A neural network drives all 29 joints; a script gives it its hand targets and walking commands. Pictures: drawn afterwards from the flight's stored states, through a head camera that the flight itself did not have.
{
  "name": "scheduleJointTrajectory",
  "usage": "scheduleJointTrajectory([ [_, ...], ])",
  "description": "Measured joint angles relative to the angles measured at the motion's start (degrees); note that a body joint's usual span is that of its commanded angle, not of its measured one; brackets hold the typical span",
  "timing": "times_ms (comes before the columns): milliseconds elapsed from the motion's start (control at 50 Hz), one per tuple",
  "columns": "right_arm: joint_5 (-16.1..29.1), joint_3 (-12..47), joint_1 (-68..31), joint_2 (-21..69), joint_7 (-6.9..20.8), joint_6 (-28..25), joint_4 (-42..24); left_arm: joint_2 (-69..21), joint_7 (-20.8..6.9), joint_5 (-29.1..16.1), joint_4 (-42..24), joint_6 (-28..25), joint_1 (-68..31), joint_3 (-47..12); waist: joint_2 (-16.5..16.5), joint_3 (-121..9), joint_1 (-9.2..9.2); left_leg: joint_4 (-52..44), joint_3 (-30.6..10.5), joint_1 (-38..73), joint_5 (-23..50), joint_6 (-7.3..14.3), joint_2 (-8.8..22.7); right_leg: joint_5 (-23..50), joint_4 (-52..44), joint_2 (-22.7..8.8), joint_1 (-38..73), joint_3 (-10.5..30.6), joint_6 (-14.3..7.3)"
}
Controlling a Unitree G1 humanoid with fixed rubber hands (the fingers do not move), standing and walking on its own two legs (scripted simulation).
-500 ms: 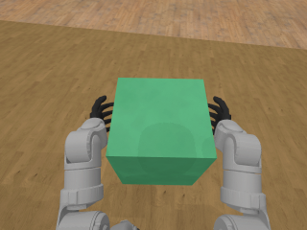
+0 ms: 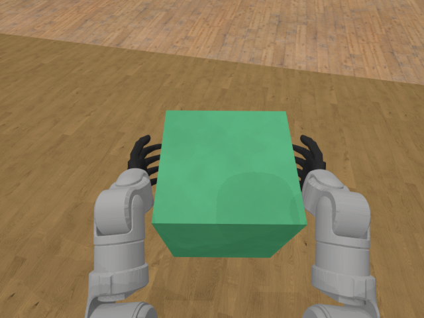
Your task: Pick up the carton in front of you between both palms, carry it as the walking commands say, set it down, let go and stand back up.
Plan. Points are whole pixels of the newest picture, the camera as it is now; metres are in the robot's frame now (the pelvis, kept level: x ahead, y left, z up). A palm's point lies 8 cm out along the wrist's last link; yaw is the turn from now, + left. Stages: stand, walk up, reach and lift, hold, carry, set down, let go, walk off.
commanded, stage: carry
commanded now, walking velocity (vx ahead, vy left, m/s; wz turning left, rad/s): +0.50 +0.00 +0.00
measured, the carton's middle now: (223, 192) +0.34 +0.01 +0.04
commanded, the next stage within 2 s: none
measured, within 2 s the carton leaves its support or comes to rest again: neither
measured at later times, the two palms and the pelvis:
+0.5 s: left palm (178, 85) +0.66 +0.15 +0.06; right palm (291, 95) +0.63 -0.15 +0.05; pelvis +0.32 +0.02 -0.03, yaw -2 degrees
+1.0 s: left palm (198, 50) +0.94 +0.12 +0.00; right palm (283, 50) +0.95 -0.18 +0.00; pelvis +0.62 -0.05 -0.07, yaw +0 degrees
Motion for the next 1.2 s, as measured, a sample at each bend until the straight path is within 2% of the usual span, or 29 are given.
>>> scheduleJointTrajectory([
  [100, -2.4, -2.8, 1.5, 4.1, 0.0, -0.5, -0.9, -0.2, -0.2, -2.0, 1.4, -0.9, 0.8, 1.6, -0.8, 1.6, 1.7, -12.0, 0.0, -10.2, 5.6, -0.9, 2.8, -3.8, -2.7, 0.0, 5.6, 0.5, -0.4],
  [180, -3.1, -2.5, 2.1, 4.2, 0.1, -2.2, -2.6, 0.2, -0.6, -2.9, 2.3, -3.1, -0.5, 1.5, -0.4, 2.2, 2.16, -24.2, 0.3, -13.4, 15.7, -0.9, 3.8, -6.7, -5.0, 0.2, 10.5, 1.3, 0.2],
  [240, -3.1, -2.0, 2.7, 3.4, 0.2, -2.8, -3.8, 0.2, -0.6, -3.2, 2.8, -4.0, -1.3, 0.8, 0.3, 1.6, 2.15, -34.6, 1.5, -12.4, 24.6, -0.7, 3.5, -9.7, -6.2, 0.8, 14.7, 1.9, 0.9],
  [300, -2.8, -1.7, 3.2, 2.6, 0.3, -2.5, -5.0, 0.1, -0.7, -2.9, 2.7, -4.1, -1.7, 0.0, 0.9, 0.4, 2.17, -45.4, 4.4, -8.4, 32.5, 0.1, 2.0, -14.3, -5.3, 1.3, 18.9, 2.3, 1.5],
  [340, -2.8, -1.3, 2.7, 2.4, 0.3, -2.1, -4.6, 0.3, -0.7, -2.7, 2.2, -3.6, -1.5, 0.0, 1.4, -0.5, 1.87, -51.8, 6.6, -3.7, 37.2, 1.1, 0.6, -18.2, 0.0, 1.6, 20.3, 2.2, 1.9],
  [360, -3.0, -0.9, 2.0, 2.4, 0.3, -1.9, -3.7, 0.8, -0.7, -2.6, 1.9, -3.2, -1.3, 0.2, 2.0, -1.1, 1.51, -52.6, 7.1, -1.2, 38.3, 2.6, 0.8, -19.7, 5.5, 1.8, 19.7, 1.9, 2.5],
  [400, -3.8, -0.2, 0.6, 2.7, 0.2, -2.5, -1.0, 2.5, -0.8, -3.1, 2.8, -2.7, -1.7, 0.3, 0.2, -1.3, -1.04, -46.0, 7.8, -2.2, 29.5, 5.0, -0.7, -21.5, 21.4, 0.6, 13.8, 4.0, 4.3],
  [440, -3.6, 0.1, 0.4, 2.3, 0.0, -1.8, 1.1, 2.5, -0.8, -2.8, 4.1, -2.1, -1.1, 0.5, 1.1, -1.3, -3.42, -42.0, 7.3, -2.4, 24.6, 5.4, -0.8, -23.6, 34.7, 1.3, 6.3, 6.5, 4.2],
  [460, -3.2, 0.1, 1.0, 2.1, -0.1, -1.4, 1.5, 1.8, -0.8, -2.4, 4.5, -1.8, -0.6, 0.8, 1.7, -1.2, -4.31, -41.6, 7.0, -1.7, 23.7, 4.9, -0.7, -22.6, 37.4, 1.0, 3.0, 7.0, 4.1],
  [500, -2.1, -0.5, 2.4, 1.9, -0.2, -1.2, 1.7, -0.3, -0.7, -1.0, 4.4, -1.7, 0.4, 1.7, 2.1, -0.8, -5.4, -42.1, 6.9, 0.5, 21.9, 4.9, -0.7, -19.6, 36.1, -0.9, -2.3, 7.8, 4.0],
  [560, -0.5, -1.2, 2.9, 1.7, -0.2, -2.3, 1.8, -2.5, -0.8, 0.5, 3.1, -2.4, 1.2, 2.9, 2.0, 0.2, -6.21, -43.3, 6.7, 3.9, 19.5, 4.8, -0.5, -15.1, 28.3, -3.7, -8.2, 8.4, 4.4],
  [660, 0.8, -0.4, 1.4, 1.2, -0.1, -4.3, 2.5, -2.2, -0.9, 0.8, 0.4, -4.0, 2.5, 2.4, 1.6, 0.9, -6.81, -44.7, 5.6, 10.1, 15.0, 3.6, -0.2, -2.7, 14.2, -5.5, -12.1, 8.0, 4.7],
  [760, 0.4, 1.0, 0.4, 1.3, -0.1, -4.4, 2.2, -0.8, -0.8, 0.2, -1.9, -3.6, 3.2, 1.9, 0.7, -1.2, -6.63, -43.6, 4.7, 16.6, 7.8, 1.8, -0.6, 11.3, -3.7, -4.0, -7.1, 4.5, 3.5],
  [820, -0.1, 1.1, -0.2, 0.4, -0.1, -3.2, 2.3, -0.1, -0.9, 0.3, 0.0, -2.8, 1.4, 1.3, -0.5, -3.2, -5.82, -33.8, 4.9, 17.7, 1.0, 0.7, -0.8, 17.6, -11.8, -2.9, -0.1, 1.5, 2.0],
  [860, 0.3, 0.9, -1.3, -1.3, 0.0, -2.6, 3.9, -0.5, -0.7, 1.2, 2.7, -3.2, -0.1, 1.0, 1.5, -3.6, -3.59, -18.6, 2.5, 12.4, -0.9, -0.2, 0.4, 8.2, -5.4, -1.1, -1.1, 0.7, 1.1],
  [900, 0.3, 0.4, -1.2, -1.5, -0.3, -1.8, 5.5, -0.3, -0.4, 1.2, 4.9, -2.4, -0.7, 0.7, 1.1, -3.1, -2.06, -5.1, -0.2, 5.2, -2.3, -0.4, -0.5, 2.5, -0.5, -0.8, -1.8, 0.5, 0.5],
  [940, -0.4, -0.5, 0.0, -0.1, -0.3, -1.4, 5.8, -0.3, -0.4, 0.4, 5.6, -1.8, 0.5, 1.0, 0.1, -2.5, -0.68, -1.1, -0.4, -0.8, -0.3, -0.5, -0.1, 0.6, 0.3, -0.9, -0.6, 0.7, 0.7],
  [1060, -3.0, -2.6, 2.2, 4.0, 0.1, -3.2, 3.5, -0.4, -0.9, -1.6, 5.7, -4.4, 2.1, 2.2, 0.1, 0.5, 1.16, -14.0, 0.0, -12.3, 7.9, -1.3, 3.5, -3.5, -2.4, -0.4, 5.4, 1.0, 0.0],
  [1200, -2.9, -1.2, 4.3, 3.1, 0.2, -5.0, -1.3, 0.1, -1.0, -2.8, 4.7, -6.5, 0.8, 0.5, 0.6, 0.1, 1.8, -31.2, 1.1, -14.0, 24.2, -0.9, 4.1, -8.8, -6.0, 0.6, 13.8, 2.1, 1.0],
])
